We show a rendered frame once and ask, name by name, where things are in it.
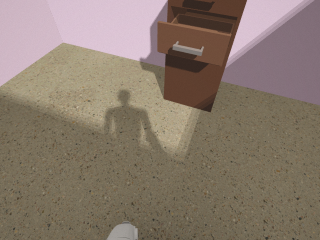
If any drawer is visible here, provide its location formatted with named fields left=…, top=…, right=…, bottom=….
left=157, top=13, right=235, bottom=66

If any cabinet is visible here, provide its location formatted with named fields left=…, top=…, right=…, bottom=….
left=163, top=0, right=247, bottom=112

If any left robot thigh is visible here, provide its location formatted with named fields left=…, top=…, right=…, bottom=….
left=106, top=223, right=138, bottom=240

